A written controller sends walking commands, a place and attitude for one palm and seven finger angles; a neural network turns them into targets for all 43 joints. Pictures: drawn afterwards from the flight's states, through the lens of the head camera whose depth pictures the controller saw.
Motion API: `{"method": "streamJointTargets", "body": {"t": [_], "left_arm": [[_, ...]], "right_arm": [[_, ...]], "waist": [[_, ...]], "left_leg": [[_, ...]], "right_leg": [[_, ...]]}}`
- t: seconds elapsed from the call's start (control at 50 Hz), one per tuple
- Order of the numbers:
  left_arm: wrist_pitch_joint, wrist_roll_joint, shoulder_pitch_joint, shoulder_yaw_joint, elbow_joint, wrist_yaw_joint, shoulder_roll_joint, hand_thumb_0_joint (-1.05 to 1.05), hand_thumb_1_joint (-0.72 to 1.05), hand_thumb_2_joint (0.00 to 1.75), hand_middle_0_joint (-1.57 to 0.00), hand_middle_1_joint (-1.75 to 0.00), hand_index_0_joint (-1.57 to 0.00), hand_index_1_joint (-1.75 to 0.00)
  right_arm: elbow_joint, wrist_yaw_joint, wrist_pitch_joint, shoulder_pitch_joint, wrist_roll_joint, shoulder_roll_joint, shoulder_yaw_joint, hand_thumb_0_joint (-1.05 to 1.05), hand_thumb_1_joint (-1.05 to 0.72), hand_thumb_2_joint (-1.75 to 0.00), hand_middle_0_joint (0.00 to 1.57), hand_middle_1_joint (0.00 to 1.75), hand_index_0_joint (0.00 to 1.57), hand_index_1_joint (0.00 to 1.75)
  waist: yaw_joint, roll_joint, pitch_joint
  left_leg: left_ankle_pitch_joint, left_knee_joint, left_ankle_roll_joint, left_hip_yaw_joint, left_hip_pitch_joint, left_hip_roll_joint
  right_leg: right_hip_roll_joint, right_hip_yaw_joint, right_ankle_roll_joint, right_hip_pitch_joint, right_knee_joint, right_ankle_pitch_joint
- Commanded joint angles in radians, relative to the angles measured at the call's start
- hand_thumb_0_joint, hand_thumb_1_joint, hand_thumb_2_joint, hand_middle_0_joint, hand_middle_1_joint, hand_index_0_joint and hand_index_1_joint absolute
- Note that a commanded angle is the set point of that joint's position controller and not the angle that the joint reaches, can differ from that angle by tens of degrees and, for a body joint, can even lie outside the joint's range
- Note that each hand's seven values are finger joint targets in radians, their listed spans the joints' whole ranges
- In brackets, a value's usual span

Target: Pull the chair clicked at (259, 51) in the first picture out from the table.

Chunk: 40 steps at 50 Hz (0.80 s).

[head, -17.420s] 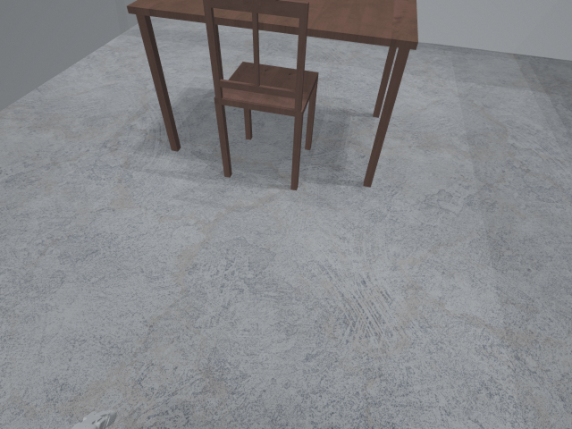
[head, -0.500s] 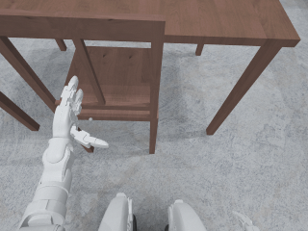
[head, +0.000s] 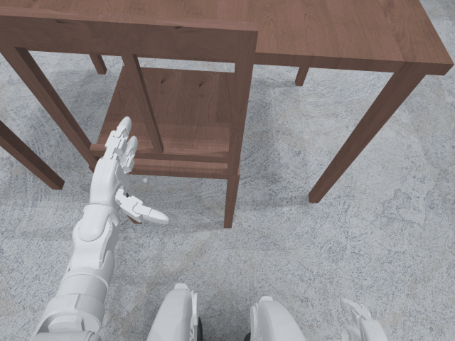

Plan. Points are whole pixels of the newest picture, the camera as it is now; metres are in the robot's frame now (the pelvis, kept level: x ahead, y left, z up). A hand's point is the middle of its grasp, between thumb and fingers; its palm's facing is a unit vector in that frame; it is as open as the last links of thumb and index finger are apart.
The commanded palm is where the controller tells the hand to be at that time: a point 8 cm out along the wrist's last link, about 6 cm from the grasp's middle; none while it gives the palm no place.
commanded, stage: aim the fingers beside a spindle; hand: left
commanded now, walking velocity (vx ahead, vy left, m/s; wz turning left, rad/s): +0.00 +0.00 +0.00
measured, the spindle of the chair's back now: (147, 111) +0.53 +0.17 +0.03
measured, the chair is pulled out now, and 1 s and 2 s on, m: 0.00 0.00 0.00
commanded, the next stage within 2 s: none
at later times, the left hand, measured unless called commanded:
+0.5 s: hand (143, 182) +0.37 +0.15 +0.03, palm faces -0.06 -1.00 -0.02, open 16.9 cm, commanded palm +0.37 +0.20 +0.03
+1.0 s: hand (144, 180) +0.38 +0.15 +0.02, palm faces -0.07 -1.00 -0.02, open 16.9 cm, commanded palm +0.36 +0.20 +0.03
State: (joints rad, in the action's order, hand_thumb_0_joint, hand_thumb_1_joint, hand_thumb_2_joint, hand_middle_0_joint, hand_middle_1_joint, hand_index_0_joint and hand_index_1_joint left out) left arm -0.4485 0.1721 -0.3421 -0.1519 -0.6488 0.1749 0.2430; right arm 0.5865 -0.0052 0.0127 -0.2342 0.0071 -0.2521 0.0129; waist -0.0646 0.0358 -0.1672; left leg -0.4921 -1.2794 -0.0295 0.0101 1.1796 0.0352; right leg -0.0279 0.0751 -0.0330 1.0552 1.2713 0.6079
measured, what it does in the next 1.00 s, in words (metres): stands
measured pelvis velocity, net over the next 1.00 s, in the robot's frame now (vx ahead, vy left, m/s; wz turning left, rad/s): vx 0.00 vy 0.01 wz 0.00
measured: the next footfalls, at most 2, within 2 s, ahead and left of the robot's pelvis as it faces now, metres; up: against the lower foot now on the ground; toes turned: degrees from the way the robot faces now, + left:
none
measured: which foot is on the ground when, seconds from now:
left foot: down 0.00-1.00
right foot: down 0.00-1.00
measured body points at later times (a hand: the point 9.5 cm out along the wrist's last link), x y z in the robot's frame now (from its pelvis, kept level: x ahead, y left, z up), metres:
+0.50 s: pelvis +0.00 +0.01 +0.00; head +0.11 +0.03 +0.44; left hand +0.37 +0.21 +0.03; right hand +0.12 -0.25 -0.11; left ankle +0.06 +0.10 -0.62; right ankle +0.00 -0.10 -0.62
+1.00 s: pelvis +0.00 +0.01 +0.00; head +0.11 +0.02 +0.44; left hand +0.38 +0.21 +0.02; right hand +0.12 -0.25 -0.11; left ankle +0.06 +0.10 -0.62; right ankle +0.00 -0.10 -0.62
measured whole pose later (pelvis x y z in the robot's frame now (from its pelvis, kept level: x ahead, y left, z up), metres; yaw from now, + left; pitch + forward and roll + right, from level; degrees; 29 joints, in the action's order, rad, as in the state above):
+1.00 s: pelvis +0.00 +0.01 +0.00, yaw +0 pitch +22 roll -3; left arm -0.46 0.16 -0.32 -0.13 -0.61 0.15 0.23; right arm 0.60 -0.01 0.00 -0.24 0.00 -0.25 0.01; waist -0.07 0.04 -0.17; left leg -0.50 -1.28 -0.04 0.01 1.18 0.03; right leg -0.03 0.07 -0.02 1.05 1.26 0.61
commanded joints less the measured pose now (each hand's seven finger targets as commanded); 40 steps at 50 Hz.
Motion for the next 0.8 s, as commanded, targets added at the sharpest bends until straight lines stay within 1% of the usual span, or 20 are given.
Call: {"method": "streamJointTargets", "body": {"t": [0.0, 0.04, 0.06, 0.08, 0.1, 0.16, 0.24, 0.32, 0.36, 0.38, 0.4, 0.46, 0.5, 0.52, 0.58, 0.6, 0.62, 0.68, 0.74, 0.78], "left_arm": [[-0.097, 0.003, -0.339, -0.076, 0.247, -0.019, 0.162, 0.00, -0.50, 0.30, -0.06, -0.08, -0.06, -0.08], [-0.114, -0.001, -0.323, -0.080, 0.310, -0.033, 0.168, 0.00, -0.50, 0.30, -0.06, -0.08, -0.06, -0.08], [-0.117, -0.004, -0.301, -0.105, 0.317, -0.042, 0.198, 0.00, -0.50, 0.30, -0.06, -0.08, -0.06, -0.08], [-0.115, -0.005, -0.277, -0.084, 0.327, -0.043, 0.171, 0.00, -0.50, 0.30, -0.06, -0.08, -0.06, -0.08], [-0.106, -0.006, -0.225, -0.100, 0.308, -0.045, 0.182, 0.00, -0.50, 0.30, -0.06, -0.08, -0.06, -0.08], [-0.065, -0.008, -0.149, -0.075, 0.222, -0.030, 0.150, 0.00, -0.50, 0.30, -0.06, -0.08, -0.06, -0.08], [-0.036, 0.008, -0.150, -0.046, 0.156, -0.001, 0.109, 0.00, -0.50, 0.30, -0.06, -0.08, -0.06, -0.08], [-0.088, 0.020, -0.232, -0.024, 0.294, -0.004, 0.101, 0.00, -0.50, 0.30, -0.06, -0.08, -0.06, -0.08], [-0.120, 0.013, -0.296, -0.028, 0.369, -0.020, 0.129, 0.00, -0.50, 0.30, -0.06, -0.08, -0.06, -0.08], [-0.131, 0.003, -0.294, -0.033, 0.392, -0.030, 0.141, 0.00, -0.50, 0.30, -0.06, -0.08, -0.06, -0.08], [-0.131, -0.001, -0.292, -0.001, 0.388, -0.038, 0.104, 0.00, -0.50, 0.30, -0.06, -0.08, -0.06, -0.08], [-0.114, -0.025, -0.296, -0.054, 0.255, -0.062, 0.158, 0.00, -0.50, 0.30, -0.06, -0.08, -0.06, -0.08], [-0.089, -0.041, -0.299, -0.021, 0.159, -0.064, 0.108, 0.00, -0.50, 0.30, -0.06, -0.08, -0.06, -0.08], [-0.079, -0.041, -0.296, -0.043, 0.129, -0.064, 0.127, 0.00, -0.50, 0.30, -0.06, -0.08, -0.06, -0.08], [-0.064, -0.022, -0.233, -0.087, 0.140, -0.047, 0.155, 0.00, -0.50, 0.30, -0.06, -0.08, -0.06, -0.08], [-0.065, -0.013, -0.226, -0.057, 0.191, -0.037, 0.126, 0.00, -0.50, 0.30, -0.06, -0.08, -0.06, -0.08], [-0.066, -0.003, -0.216, -0.071, 0.213, -0.033, 0.137, 0.00, -0.50, 0.30, -0.06, -0.08, -0.06, -0.08], [-0.088, 0.007, -0.232, -0.062, 0.345, -0.028, 0.148, 0.00, -0.50, 0.30, -0.06, -0.08, -0.06, -0.08], [-0.087, 0.007, -0.205, -0.061, 0.327, -0.035, 0.147, 0.00, -0.50, 0.30, -0.06, -0.08, -0.06, -0.08], [-0.087, -0.006, -0.233, -0.032, 0.282, -0.036, 0.120, 0.00, -0.50, 0.30, -0.06, -0.08, -0.06, -0.08]], "right_arm": [[-0.093, 0.020, 0.040, -0.057, -0.004, -0.152, -0.063, 0.00, -0.90, -0.90, 0.20, 0.30, 0.20, 0.30], [-0.100, 0.017, 0.045, -0.057, -0.009, -0.147, -0.062, 0.00, -0.90, -0.90, 0.20, 0.30, 0.20, 0.30], [-0.099, 0.016, 0.045, -0.065, -0.010, -0.153, -0.065, 0.00, -0.90, -0.90, 0.20, 0.30, 0.20, 0.30], [-0.101, 0.013, 0.043, -0.064, -0.010, -0.147, -0.064, 0.00, -0.90, -0.90, 0.20, 0.30, 0.20, 0.30], [-0.102, 0.010, 0.038, -0.066, -0.010, -0.148, -0.065, 0.00, -0.90, -0.90, 0.20, 0.30, 0.20, 0.30], [-0.103, 0.007, 0.028, -0.066, -0.003, -0.151, -0.063, 0.00, -0.90, -0.90, 0.20, 0.30, 0.20, 0.30], [-0.105, 0.008, 0.018, -0.060, 0.006, -0.153, -0.061, 0.00, -0.90, -0.90, 0.20, 0.30, 0.20, 0.30], [-0.113, 0.011, 0.032, -0.055, 0.003, -0.150, -0.067, 0.00, -0.90, -0.90, 0.20, 0.30, 0.20, 0.30], [-0.104, 0.016, 0.042, -0.063, -0.002, -0.153, -0.069, 0.00, -0.90, -0.90, 0.20, 0.30, 0.20, 0.30], [-0.099, 0.016, 0.045, -0.063, -0.004, -0.153, -0.071, 0.00, -0.90, -0.90, 0.20, 0.30, 0.20, 0.30], [-0.095, 0.015, 0.047, -0.060, -0.006, -0.147, -0.068, 0.00, -0.90, -0.90, 0.20, 0.30, 0.20, 0.30], [-0.069, 0.019, 0.042, -0.068, -0.009, -0.160, -0.064, 0.00, -0.90, -0.90, 0.20, 0.30, 0.20, 0.30], [-0.068, 0.015, 0.034, -0.062, -0.010, -0.156, -0.060, 0.00, -0.90, -0.90, 0.20, 0.30, 0.20, 0.30], [-0.070, 0.014, 0.029, -0.060, -0.009, -0.159, -0.060, 0.00, -0.90, -0.90, 0.20, 0.30, 0.20, 0.30], [-0.102, 0.009, 0.021, -0.058, -0.008, -0.162, -0.061, 0.00, -0.90, -0.90, 0.20, 0.30, 0.20, 0.30], [-0.116, 0.006, 0.019, -0.053, -0.008, -0.157, -0.061, 0.00, -0.90, -0.90, 0.20, 0.30, 0.20, 0.30], [-0.117, 0.005, 0.017, -0.054, -0.006, -0.156, -0.062, 0.00, -0.90, -0.90, 0.20, 0.30, 0.20, 0.30], [-0.127, 0.002, 0.019, -0.057, -0.005, -0.151, -0.065, 0.00, -0.90, -0.90, 0.20, 0.30, 0.20, 0.30], [-0.113, 0.006, 0.018, -0.061, -0.004, -0.148, -0.064, 0.00, -0.90, -0.90, 0.20, 0.30, 0.20, 0.30], [-0.097, 0.010, 0.020, -0.063, -0.003, -0.147, -0.061, 0.00, -0.90, -0.90, 0.20, 0.30, 0.20, 0.30]], "waist": [[-0.022, 0.044, -0.410], [-0.005, 0.088, -0.475], [-0.003, 0.073, -0.493], [-0.003, 0.082, -0.504], [0.006, 0.063, -0.492], [-0.008, 0.011, -0.416], [-0.023, -0.053, -0.308], [-0.020, 0.030, -0.384], [-0.029, 0.060, -0.426], [-0.017, 0.095, -0.453], [-0.027, 0.111, -0.444], [-0.039, 0.032, -0.357], [-0.047, 0.011, -0.318], [-0.039, 0.016, -0.306], [-0.003, 0.033, -0.395], [0.001, 0.057, -0.437], [0.004, 0.040, -0.453], [0.006, 0.083, -0.508], [-0.017, 0.012, -0.432], [-0.039, 0.005, -0.368]], "left_leg": [[0.222, 0.118, -0.001, -0.066, -0.403, -0.018], [0.285, 0.128, 0.006, -0.070, -0.472, -0.017], [0.316, 0.130, 0.007, -0.078, -0.492, -0.012], [0.341, 0.134, 0.007, -0.075, -0.510, -0.013], [0.338, 0.141, 0.010, -0.074, -0.498, -0.011], [0.289, 0.144, 0.003, -0.062, -0.419, -0.015], [0.188, 0.148, -0.003, -0.054, -0.325, -0.019], [0.231, 0.151, 0.002, -0.072, -0.434, -0.013], [0.273, 0.145, 0.004, -0.087, -0.491, -0.009], [0.288, 0.152, 0.011, -0.097, -0.534, -0.005], [0.287, 0.155, 0.013, -0.101, -0.551, -0.005], [0.199, 0.149, 0.007, -0.102, -0.450, -0.007], [0.148, 0.150, 0.006, -0.098, -0.405, -0.012], [0.139, 0.151, 0.008, -0.095, -0.386, -0.015], [0.202, 0.150, 0.010, -0.082, -0.414, -0.017], [0.242, 0.150, 0.010, -0.077, -0.446, -0.018], [0.273, 0.152, 0.012, -0.081, -0.465, -0.014], [0.354, 0.149, 0.014, -0.085, -0.528, -0.007], [0.316, 0.146, 0.005, -0.075, -0.457, -0.009], [0.273, 0.141, 0.003, -0.079, -0.434, -0.008]], "right_leg": [[0.000, -0.066, 0.001, -0.061, -0.197, -0.266], [-0.001, -0.060, -0.002, -0.082, -0.187, -0.310], [-0.006, -0.053, -0.003, -0.084, -0.178, -0.330], [-0.005, -0.054, -0.001, -0.095, -0.182, -0.356], [-0.006, -0.051, -0.001, -0.108, -0.183, -0.357], [-0.008, -0.053, 0.003, -0.115, -0.197, -0.341], [-0.005, -0.059, 0.006, -0.101, -0.224, -0.266], [-0.004, -0.049, -0.001, -0.068, -0.212, -0.267], [-0.007, -0.045, -0.003, -0.049, -0.197, -0.282], [-0.005, -0.043, -0.006, -0.031, -0.194, -0.276], [-0.005, -0.037, -0.005, -0.015, -0.196, -0.268], [-0.010, -0.034, -0.002, 0.007, -0.195, -0.212], [-0.006, -0.032, 0.001, 0.025, -0.198, -0.180], [-0.006, -0.033, -0.002, 0.022, -0.198, -0.176], [-0.006, -0.039, -0.006, -0.036, -0.191, -0.228], [-0.004, -0.041, -0.006, -0.057, -0.191, -0.264], [-0.006, -0.041, -0.006, -0.073, -0.191, -0.292], [-0.008, -0.042, -0.005, -0.091, -0.182, -0.351], [-0.010, -0.046, 0.004, -0.113, -0.198, -0.350], [-0.011, -0.043, 0.005, -0.058, -0.199, -0.308]]}}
